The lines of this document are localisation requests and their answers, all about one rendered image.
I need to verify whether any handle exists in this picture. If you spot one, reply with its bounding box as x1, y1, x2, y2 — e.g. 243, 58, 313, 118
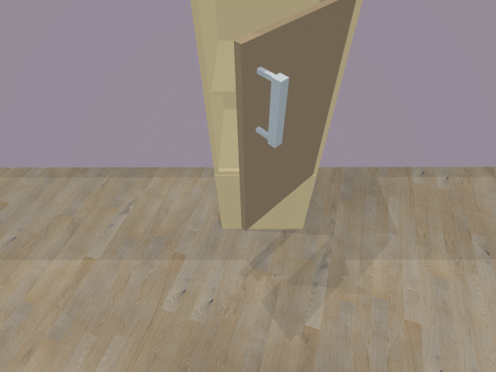
256, 67, 289, 148

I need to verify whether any cupboard door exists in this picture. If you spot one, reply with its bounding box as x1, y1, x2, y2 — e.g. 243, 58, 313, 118
234, 0, 356, 231

